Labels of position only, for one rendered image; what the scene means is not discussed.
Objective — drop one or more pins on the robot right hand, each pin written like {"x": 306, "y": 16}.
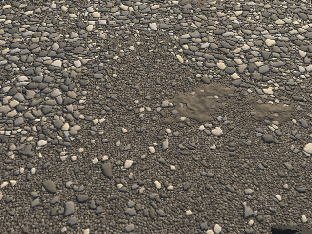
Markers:
{"x": 289, "y": 229}

